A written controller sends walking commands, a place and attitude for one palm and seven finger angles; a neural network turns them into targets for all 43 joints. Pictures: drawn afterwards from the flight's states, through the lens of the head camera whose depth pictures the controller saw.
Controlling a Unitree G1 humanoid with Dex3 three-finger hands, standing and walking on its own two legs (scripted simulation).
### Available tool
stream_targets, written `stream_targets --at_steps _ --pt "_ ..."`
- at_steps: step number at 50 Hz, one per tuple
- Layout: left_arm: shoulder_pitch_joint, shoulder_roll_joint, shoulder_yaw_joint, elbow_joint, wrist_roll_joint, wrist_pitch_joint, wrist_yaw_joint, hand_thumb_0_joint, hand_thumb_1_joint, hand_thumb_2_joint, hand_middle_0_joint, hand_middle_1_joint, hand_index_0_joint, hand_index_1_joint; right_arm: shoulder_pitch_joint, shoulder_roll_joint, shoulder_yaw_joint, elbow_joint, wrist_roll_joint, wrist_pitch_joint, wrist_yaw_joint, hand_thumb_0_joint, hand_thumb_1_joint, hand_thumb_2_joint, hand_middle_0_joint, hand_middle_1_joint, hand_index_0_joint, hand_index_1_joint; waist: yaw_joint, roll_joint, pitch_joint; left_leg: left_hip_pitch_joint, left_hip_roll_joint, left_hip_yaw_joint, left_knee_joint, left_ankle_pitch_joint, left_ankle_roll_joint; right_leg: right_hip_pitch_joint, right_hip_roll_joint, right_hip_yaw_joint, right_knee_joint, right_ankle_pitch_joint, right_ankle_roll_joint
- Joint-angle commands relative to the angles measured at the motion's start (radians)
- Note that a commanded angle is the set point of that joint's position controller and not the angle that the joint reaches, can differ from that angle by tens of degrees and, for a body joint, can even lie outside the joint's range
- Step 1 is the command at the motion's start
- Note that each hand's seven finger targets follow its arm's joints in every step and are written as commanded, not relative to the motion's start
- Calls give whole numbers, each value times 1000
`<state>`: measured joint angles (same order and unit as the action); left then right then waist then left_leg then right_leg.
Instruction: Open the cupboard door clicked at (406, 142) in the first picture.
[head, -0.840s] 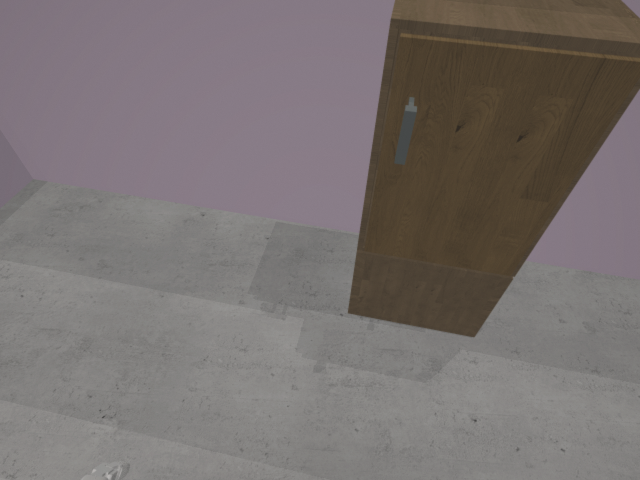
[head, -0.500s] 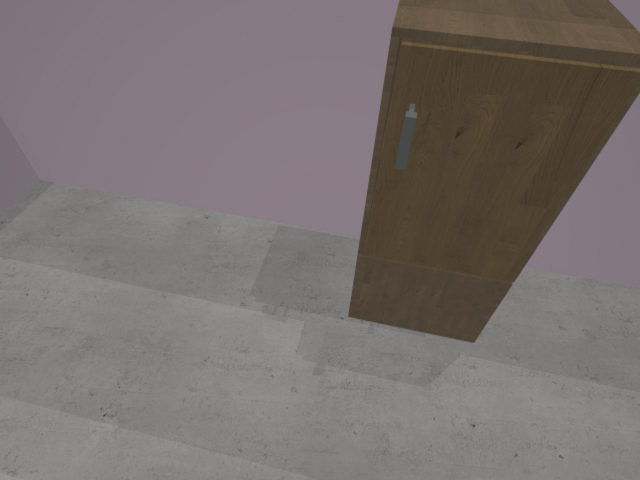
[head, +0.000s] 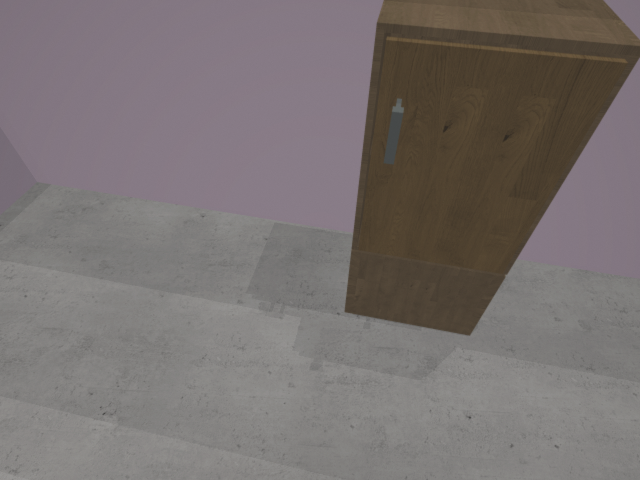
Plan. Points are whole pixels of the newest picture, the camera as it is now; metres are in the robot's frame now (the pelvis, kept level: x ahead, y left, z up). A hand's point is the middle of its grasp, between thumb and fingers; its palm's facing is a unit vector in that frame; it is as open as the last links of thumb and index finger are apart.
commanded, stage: stand and wait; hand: left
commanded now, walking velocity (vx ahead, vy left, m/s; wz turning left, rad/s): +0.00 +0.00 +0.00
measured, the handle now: (394, 131) +0.77 -0.11 +0.03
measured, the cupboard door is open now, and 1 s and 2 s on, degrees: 0 0 0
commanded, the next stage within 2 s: look at it before walking up in 0.18 s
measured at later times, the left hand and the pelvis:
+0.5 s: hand out of the picture +0.08 +0.24 -0.16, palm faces -0.03 -0.95 -0.32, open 7.4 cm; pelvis +0.01 -0.01 +0.00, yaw +0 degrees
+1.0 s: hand out of the picture +0.09 +0.24 -0.16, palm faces -0.03 -0.94 -0.33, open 7.4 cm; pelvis +0.01 -0.01 +0.00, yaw +0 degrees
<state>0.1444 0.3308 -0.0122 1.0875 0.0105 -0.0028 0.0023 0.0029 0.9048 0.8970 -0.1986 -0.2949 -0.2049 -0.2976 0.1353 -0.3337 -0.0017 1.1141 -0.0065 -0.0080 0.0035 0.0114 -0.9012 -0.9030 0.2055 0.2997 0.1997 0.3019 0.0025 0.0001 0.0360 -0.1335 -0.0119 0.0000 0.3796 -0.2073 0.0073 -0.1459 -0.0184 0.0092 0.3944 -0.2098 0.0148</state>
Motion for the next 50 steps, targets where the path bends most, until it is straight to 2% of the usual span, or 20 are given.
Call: stream_targets --at_steps 1,4,8,18,35,38,40,45,48,50 --pt "-41 205 44 -66 1 -23 13 0 900 900 -200 -300 -200 -300 -56 -199 -35 -61 -3 -23 -13 0 -900 -900 200 300 200 300 -3 -12 -45 -19 117 -100 -79 83 17 0 -105 98 -75 77 -41" --pt "-41 202 44 -65 1 -24 13 0 900 900 -200 -300 -200 -300 -58 -194 -34 -57 -2 -23 -12 0 -900 -900 200 300 200 300 -2 -24 -42 -18 118 -99 -80 83 17 -2 -105 100 -77 76 -42" --pt "-42 201 44 -66 1 -24 13 0 900 900 -200 -300 -200 -300 -54 -192 -34 -56 -1 -23 -12 0 -900 -900 200 300 200 300 -2 -6 -41 -20 118 -100 -80 80 16 -1 -104 100 -83 70 -42" --pt "-40 200 45 -66 1 -27 14 0 900 900 -200 -300 -200 -300 -57 -194 -34 -55 -1 -25 -15 0 -900 -900 200 300 200 300 -2 -5 -74 8 125 -93 -72 140 13 22 -105 95 -72 150 -43" --pt "-38 201 45 -59 1 -25 13 0 900 900 -200 -300 -200 -300 -68 -197 -32 -55 0 -26 -18 0 -900 -900 200 300 200 300 1 2 -65 27 130 -88 -83 175 12 30 -105 88 -76 185 -40" --pt "-41 201 47 -61 2 -25 13 0 900 900 -200 -300 -200 -300 -64 -196 -32 -56 0 -25 -18 0 -900 -900 200 300 200 300 -1 -14 -62 25 130 -93 -86 176 13 31 -103 88 -78 182 -41" --pt "-42 203 47 -61 1 -26 14 0 900 900 -200 -300 -200 -300 -66 -198 -33 -55 0 -27 -18 0 -900 -900 200 300 200 300 1 -1 -70 32 130 -91 -86 198 12 39 -105 85 -72 201 -41" --pt "-40 202 46 -59 2 -24 13 0 900 900 -200 -300 -200 -300 -72 -198 -31 -56 0 -26 -18 0 -900 -900 200 300 200 300 2 4 -61 33 130 -94 -93 174 13 30 -104 87 -81 171 -39" --pt "-40 203 48 -61 2 -25 12 0 900 900 -200 -300 -200 -300 -64 -198 -33 -56 0 -27 -19 0 -900 -900 200 300 200 300 0 -14 -68 46 135 -86 -86 189 12 29 -102 90 -80 197 -41" --pt "-46 205 50 -66 2 -22 11 0 900 900 -200 -300 -200 -300 -61 -201 -36 -57 -1 -27 -22 0 -900 -900 200 300 200 300 -1 -3 -68 51 137 -74 -75 200 10 23 -100 97 -68 226 -44"
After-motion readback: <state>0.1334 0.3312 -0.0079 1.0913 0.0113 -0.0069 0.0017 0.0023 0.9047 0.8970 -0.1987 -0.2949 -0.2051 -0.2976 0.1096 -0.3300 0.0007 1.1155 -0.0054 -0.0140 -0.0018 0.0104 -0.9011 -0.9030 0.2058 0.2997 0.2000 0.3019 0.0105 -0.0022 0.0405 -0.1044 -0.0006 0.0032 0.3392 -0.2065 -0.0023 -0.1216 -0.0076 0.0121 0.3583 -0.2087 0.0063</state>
